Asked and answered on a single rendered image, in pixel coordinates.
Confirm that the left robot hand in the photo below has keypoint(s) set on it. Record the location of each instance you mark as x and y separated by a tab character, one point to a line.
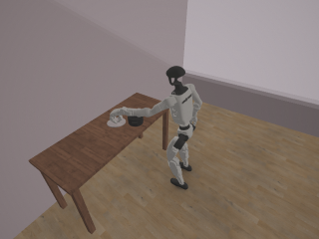
114	114

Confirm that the robot left forearm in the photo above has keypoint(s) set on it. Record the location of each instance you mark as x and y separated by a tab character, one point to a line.
133	112

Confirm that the left robot upper arm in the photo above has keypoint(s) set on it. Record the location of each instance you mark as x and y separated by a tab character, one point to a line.
165	104

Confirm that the pot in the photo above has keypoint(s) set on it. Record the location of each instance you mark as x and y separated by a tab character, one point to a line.
135	121

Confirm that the humanoid robot head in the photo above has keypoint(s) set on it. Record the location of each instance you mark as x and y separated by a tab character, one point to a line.
176	72

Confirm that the robot left thigh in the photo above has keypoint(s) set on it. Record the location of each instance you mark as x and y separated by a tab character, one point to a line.
173	147

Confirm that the table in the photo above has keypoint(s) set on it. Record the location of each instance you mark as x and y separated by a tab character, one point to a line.
73	160

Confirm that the right robot upper arm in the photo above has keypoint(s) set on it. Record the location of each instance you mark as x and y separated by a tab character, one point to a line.
197	101

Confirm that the robot right forearm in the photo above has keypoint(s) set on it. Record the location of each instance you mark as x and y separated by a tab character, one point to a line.
194	111

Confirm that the lid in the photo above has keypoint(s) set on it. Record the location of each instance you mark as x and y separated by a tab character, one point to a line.
118	124

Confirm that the right robot hand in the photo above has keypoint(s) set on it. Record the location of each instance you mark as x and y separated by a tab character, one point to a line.
194	120

